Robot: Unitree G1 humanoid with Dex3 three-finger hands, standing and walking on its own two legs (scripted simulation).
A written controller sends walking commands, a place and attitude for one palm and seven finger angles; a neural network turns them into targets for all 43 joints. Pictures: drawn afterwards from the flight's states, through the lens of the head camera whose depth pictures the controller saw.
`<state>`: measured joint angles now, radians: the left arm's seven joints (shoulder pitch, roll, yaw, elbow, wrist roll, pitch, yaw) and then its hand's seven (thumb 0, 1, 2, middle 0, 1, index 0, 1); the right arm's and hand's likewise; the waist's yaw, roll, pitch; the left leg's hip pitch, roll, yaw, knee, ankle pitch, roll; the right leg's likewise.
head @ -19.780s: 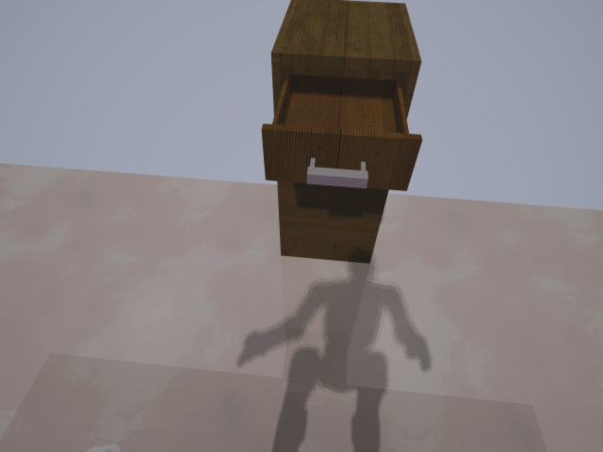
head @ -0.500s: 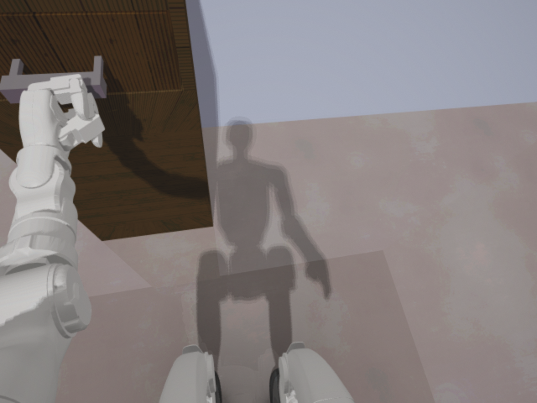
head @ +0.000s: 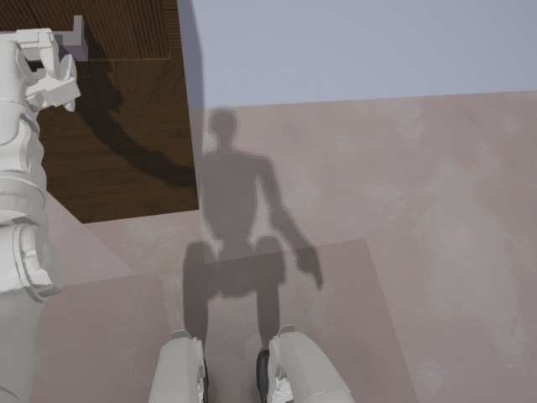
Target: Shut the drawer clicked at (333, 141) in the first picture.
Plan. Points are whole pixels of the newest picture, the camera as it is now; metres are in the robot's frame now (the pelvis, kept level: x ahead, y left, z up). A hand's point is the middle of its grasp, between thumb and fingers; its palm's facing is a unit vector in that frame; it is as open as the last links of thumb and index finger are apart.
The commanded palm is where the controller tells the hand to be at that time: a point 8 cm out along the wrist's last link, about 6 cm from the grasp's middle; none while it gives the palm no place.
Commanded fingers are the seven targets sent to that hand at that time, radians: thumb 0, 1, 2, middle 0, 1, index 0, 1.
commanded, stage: pull the fist back off the drawer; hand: left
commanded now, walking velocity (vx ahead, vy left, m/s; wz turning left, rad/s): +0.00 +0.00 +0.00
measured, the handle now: (33, 34) +0.62 +0.26 +0.08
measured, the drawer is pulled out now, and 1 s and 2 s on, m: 0.00 0.00 0.00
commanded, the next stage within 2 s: draw the hand back to the body in 0.54 s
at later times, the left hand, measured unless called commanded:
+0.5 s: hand (72, 87) +0.52 +0.20 +0.09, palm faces +0.09 -1.00 -0.04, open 3.3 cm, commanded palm +0.49 +0.24 +0.08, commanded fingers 0.00 0.90 0.90 -1.40 -1.60 -1.40 -1.60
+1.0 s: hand (19, 129) +0.42 +0.22 +0.14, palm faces +0.13 -0.99 -0.04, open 3.3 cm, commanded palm +0.38 +0.26 +0.15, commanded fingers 0.00 0.90 0.90 -1.40 -1.60 -1.40 -1.60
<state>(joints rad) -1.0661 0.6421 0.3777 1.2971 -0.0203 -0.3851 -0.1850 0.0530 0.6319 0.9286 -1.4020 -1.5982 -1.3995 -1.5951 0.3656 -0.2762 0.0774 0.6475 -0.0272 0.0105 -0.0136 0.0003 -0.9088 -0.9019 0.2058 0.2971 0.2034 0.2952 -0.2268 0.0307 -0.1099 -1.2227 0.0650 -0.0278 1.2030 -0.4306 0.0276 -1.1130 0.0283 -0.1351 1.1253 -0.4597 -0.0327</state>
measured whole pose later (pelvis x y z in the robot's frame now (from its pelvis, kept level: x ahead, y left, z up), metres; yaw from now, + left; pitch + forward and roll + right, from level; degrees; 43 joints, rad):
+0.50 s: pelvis +0.03 +0.01 +0.03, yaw -2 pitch +23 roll -4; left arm -0.75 0.45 0.39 1.02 -0.09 -0.40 -0.13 0.03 0.87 0.90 -1.40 -1.60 -1.40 -1.60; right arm 0.41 -0.25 0.04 0.61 -0.02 0.07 0.04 0.00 -0.91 -0.90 0.21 0.30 0.20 0.30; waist -0.16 0.04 -0.14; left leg -1.04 0.07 0.04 1.09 -0.45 0.05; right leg -0.96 0.03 -0.06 1.03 -0.46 -0.01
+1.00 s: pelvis +0.06 +0.00 +0.06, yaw +1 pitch +13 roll -2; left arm -0.24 0.32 0.27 0.48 -0.22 -0.27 -0.15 0.02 0.90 0.90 -1.40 -1.60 -1.40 -1.59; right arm 0.29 -0.24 0.02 0.54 0.05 0.06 0.00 0.00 -0.91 -0.90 0.20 0.30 0.20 0.29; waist -0.05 0.04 -0.14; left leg -0.69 0.04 0.04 0.88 -0.42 0.03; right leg -0.61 0.02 -0.07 0.83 -0.44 -0.02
